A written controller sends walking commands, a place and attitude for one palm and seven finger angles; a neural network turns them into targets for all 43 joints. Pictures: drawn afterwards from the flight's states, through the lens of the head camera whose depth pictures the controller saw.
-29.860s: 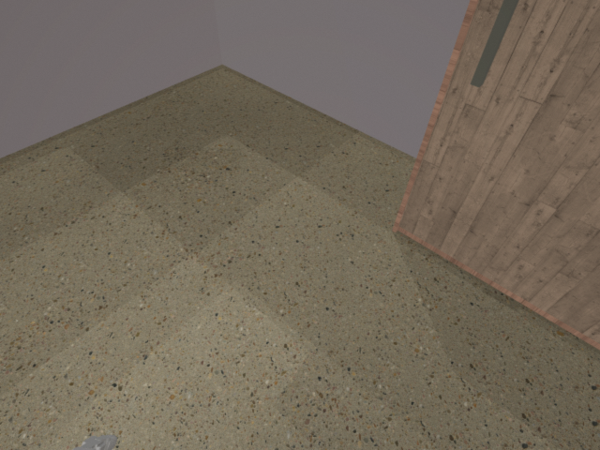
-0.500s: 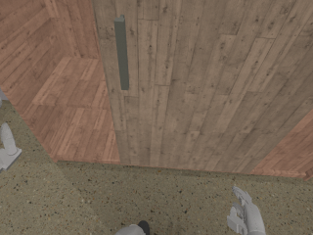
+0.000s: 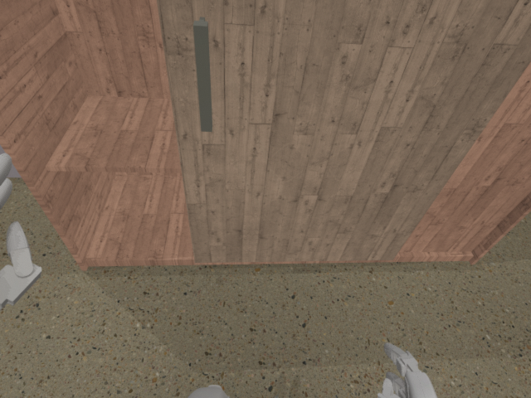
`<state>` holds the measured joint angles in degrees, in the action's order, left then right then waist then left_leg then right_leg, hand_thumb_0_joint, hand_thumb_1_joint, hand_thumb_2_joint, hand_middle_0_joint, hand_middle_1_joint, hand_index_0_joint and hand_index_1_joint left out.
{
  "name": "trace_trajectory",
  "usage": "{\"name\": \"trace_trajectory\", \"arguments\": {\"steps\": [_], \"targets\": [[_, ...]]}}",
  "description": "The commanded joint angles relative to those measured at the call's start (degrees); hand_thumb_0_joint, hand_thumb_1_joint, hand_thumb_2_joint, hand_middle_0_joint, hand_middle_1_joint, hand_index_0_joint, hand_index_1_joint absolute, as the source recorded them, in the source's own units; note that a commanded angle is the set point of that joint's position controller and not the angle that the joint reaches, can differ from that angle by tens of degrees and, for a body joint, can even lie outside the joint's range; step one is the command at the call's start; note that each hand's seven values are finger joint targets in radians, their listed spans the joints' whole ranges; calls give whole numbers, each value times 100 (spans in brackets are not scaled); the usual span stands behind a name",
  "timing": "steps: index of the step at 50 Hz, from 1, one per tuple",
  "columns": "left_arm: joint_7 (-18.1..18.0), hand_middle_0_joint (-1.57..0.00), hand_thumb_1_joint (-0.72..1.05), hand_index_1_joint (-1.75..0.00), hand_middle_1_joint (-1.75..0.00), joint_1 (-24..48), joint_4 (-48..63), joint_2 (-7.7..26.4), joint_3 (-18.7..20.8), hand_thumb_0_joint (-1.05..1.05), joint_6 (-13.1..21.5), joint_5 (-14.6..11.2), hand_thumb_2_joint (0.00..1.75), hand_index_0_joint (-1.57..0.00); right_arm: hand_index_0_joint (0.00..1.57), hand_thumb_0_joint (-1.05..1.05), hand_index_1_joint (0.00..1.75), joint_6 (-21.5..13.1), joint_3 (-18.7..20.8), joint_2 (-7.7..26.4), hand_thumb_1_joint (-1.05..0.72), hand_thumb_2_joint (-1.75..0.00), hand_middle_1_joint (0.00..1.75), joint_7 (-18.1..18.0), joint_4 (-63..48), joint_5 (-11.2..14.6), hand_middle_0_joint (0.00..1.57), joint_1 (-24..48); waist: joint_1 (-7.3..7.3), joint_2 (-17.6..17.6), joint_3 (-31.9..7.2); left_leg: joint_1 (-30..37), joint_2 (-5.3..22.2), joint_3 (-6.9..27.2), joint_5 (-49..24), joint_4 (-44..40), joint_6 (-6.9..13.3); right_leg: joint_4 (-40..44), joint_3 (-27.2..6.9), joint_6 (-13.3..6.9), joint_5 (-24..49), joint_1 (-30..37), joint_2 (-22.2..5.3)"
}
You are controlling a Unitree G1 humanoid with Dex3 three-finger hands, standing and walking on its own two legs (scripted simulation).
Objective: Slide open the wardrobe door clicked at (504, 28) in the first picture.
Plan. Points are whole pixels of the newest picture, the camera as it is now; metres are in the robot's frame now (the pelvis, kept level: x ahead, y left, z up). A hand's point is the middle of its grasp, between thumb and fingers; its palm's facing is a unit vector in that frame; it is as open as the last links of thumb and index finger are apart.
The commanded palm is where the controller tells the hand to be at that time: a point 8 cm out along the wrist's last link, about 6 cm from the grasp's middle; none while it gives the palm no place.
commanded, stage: stop stepping back and stand still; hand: left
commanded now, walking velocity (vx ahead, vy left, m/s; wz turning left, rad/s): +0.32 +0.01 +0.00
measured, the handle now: (204, 78) +0.73 +0.21 +0.12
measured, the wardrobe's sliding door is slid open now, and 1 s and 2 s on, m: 0.44 0.44 0.44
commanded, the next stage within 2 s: let the arm hang, fingers relaxed in 1.20 s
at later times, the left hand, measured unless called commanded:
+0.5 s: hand out of the picture +0.14 +0.30 +0.17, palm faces +0.51 -0.79 -0.34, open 7.4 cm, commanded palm +0.08 +0.34 +0.18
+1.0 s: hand out of the picture +0.17 +0.33 +0.16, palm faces +0.49 -0.78 -0.39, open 7.4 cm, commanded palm +0.11 +0.35 +0.18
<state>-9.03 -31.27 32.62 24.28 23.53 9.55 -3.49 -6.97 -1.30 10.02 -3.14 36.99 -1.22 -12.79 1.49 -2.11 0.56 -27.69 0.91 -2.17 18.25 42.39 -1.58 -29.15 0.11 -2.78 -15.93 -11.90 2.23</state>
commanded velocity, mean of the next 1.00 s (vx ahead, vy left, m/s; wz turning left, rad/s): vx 0.07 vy -0.02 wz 0.00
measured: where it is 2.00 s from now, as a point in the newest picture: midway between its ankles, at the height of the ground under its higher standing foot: outside the picture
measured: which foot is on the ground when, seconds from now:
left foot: up 0.00-0.06, down 0.08-1.00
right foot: down 0.00-1.00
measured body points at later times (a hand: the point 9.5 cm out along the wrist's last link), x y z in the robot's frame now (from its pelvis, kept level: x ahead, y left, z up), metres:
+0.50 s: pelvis -0.05 +0.03 -0.01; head -0.08 +0.05 +0.44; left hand +0.11 +0.34 +0.19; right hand +0.09 -0.21 -0.09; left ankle +0.02 +0.14 -0.73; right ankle -0.02 -0.07 -0.73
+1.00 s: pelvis -0.02 +0.05 +0.01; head -0.02 +0.07 +0.46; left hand +0.14 +0.36 +0.18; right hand +0.16 -0.16 -0.07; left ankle +0.02 +0.14 -0.73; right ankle -0.02 -0.07 -0.73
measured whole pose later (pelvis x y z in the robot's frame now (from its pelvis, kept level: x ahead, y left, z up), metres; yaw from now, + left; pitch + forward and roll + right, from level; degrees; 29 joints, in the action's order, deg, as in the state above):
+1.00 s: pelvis -0.02 +0.05 +0.01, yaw +2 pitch -1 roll -1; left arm -9.2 -27.9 25.0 21.2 21.9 10.0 -1.9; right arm -7.8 -2.0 10.3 -3.6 37.0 -0.2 -11.2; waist 1.0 -0.6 0.6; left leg -15.7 0.4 -2.8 11.0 27.9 2.2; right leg -25.0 1.8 0.0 -13.8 -9.9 0.8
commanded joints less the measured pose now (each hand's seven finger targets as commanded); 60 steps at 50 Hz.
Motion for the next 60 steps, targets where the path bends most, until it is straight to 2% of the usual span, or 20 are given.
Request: {"name": "trace_trajectory", "arguments": {"steps": [1,3,5,6,11,12,14,16,21,22,24,25,28,30,32,34,38,43,54,60], "targets": [[-195,-20,90,-30,-30,935,248,842,493,0,200,54,90,-20,20,0,30,-233,318,835,-90,-90,30,-225,-661,96,20,556,-259,-280,-75,1162,129,-26,497,-390,200,1210,-989,-501,-2199,-1234,-1359],[-185,-20,90,-30,-30,1055,188,773,418,0,242,96,90,-20,20,0,30,-283,317,1035,-90,-90,30,-300,-693,93,20,546,-260,653,101,1129,461,636,1276,-1887,484,98,-350,-174,-1839,-1087,-729],[-157,-20,90,-30,-30,1034,461,916,511,0,335,96,90,-20,20,0,30,-276,310,1040,-90,-90,30,-301,-810,98,20,707,-181,1797,-73,1012,1493,2584,2907,-3367,836,-1483,386,204,-1393,-1185,76],[-125,-20,90,-30,-30,983,683,1011,565,0,344,141,90,-20,20,0,30,-265,311,1014,-90,-90,30,-273,-797,63,20,752,-185,1900,-25,553,1505,2665,3383,-3796,762,-2094,273,152,-1366,-906,165],[-113,-20,90,-30,-30,307,784,911,536,0,261,141,90,-20,20,0,30,-261,323,938,-90,-90,30,-119,-844,23,20,774,-53,1496,-85,-426,925,1107,2514,-3018,477,-124,640,-23,-1195,1007,177],[-122,-20,90,-30,-30,218,749,1053,665,0,266,189,90,-20,20,0,30,-212,358,950,-90,-90,30,-129,-889,0,20,743,-28,991,-78,-731,548,700,2196,-1960,355,574,102,-218,-1266,1299,-121],[-126,-20,90,-30,-30,702,964,1234,829,0,325,131,90,-20,20,0,30,-139,419,858,-90,-90,30,-116,-899,20,20,695,-37,-887,5,-1226,-33,-43,768,1445,107,2142,-3097,-1239,-2279,471,-2303],[-170,-20,90,-30,-30,801,623,1100,863,0,445,86,90,-20,20,0,30,-293,357,764,-90,-90,30,-107,-615,31,20,399,-222,-142,-205,-806,211,272,415,1825,115,1795,-2209,-1090,-1571,143,-1980],[-142,-20,90,-30,-30,950,102,825,478,0,374,92,90,-20,20,0,30,-256,295,793,-90,-90,30,-249,-644,86,20,545,-218,-120,68,1526,116,-369,341,-607,263,1273,-762,-507,-2365,-1433,-1326],[-123,-20,90,-30,-30,1092,198,720,360,0,375,74,90,-20,20,0,30,-290,321,863,-90,-90,30,-286,-684,93,20,583,-259,242,181,1701,249,-28,657,-1174,358,821,-590,-354,-2244,-1543,-1130],[-120,-20,90,-30,-30,1159,531,781,418,0,426,84,90,-20,20,0,30,-292,288,1050,-90,-90,30,-274,-832,73,20,651,-176,1504,229,1324,1336,1933,1914,-2710,831,-691,108,160,-1315,-1443,-225],[-105,-20,90,-30,-30,1113,498,919,555,0,437,114,90,-20,20,0,30,-283,257,924,-90,-90,30,-252,-797,70,20,708,-102,1510,103,766,1529,2274,2502,-3232,888,-1173,216,256,-1123,-865,-64],[-49,-20,90,-30,-30,944,785,883,548,0,454,214,90,-20,20,0,30,-368,271,839,-90,-90,30,-162,-808,38,20,734,-63,1783,68,111,1175,1542,2373,-3326,695,-811,213,226,-785,89,-87],[-69,-20,90,-30,-30,702,701,856,541,0,431,217,90,-20,20,0,30,-406,252,826,-90,-90,30,-108,-819,74,20,685,-49,1128,3,57,836,971,1893,-2818,524,164,171,208,-439,566,-135],[-74,-20,90,-30,-30,600,529,842,571,0,392,198,90,-20,20,0,30,-385,301,830,-90,-90,30,-76,-805,58,20,670,-111,19,50,386,303,454,1099,-1840,306,1045,-593,-21,-1016,31,-537],[-72,-20,90,-30,-30,793,476,784,495,0,372,120,90,-20,20,0,30,-355,278,778,-90,-90,30,-81,-668,39,20,661,-176,-166,82,1200,152,215,299,-845,216,1575,-1459,-278,-1547,-1040,-1141],[-84,-20,90,-30,-30,989,400,714,408,0,381,81,90,-20,20,0,30,-365,283,844,-90,-90,30,-136,-666,118,20,675,-145,359,-395,1606,466,555,-401,-1606,318,792,-640,28,-15,-459,-727],[-71,-20,90,-30,-30,1062,484,729,389,0,448,182,90,-20,20,0,30,-349,182,792,-90,-90,30,-161,-803,104,20,823,-59,976,-67,986,705,1037,677,-2712,410,556,-126,239,-59,16,-311],[-83,-20,90,-30,-30,334,530,741,511,0,421,54,90,-20,20,0,30,-276,298,835,-90,-90,30,-133,-891,133,20,730,-64,640,-866,1625,518,471,-2031,-1803,249,630,-279,194,1617,481,-556],[-77,-20,90,-30,-30,273,554,807,541,0,397,26,90,-20,20,0,30,-196,292,828,-90,-90,30,-157,-968,155,20,783,-54,674,-725,1562,535,502,-1748,-1936,268,676,-231,227,1324,372,-507]]}}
